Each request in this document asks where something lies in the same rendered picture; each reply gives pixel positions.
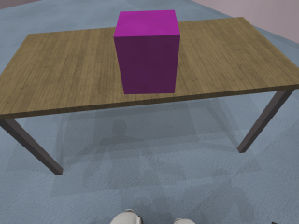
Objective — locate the carton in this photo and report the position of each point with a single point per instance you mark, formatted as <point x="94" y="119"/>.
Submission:
<point x="147" y="46"/>

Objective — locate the left robot shin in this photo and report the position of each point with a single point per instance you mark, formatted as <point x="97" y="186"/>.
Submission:
<point x="129" y="210"/>

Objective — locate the table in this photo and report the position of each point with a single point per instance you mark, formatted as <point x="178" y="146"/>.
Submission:
<point x="78" y="70"/>

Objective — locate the robot left thigh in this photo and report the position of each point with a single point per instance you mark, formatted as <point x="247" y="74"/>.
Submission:
<point x="126" y="218"/>

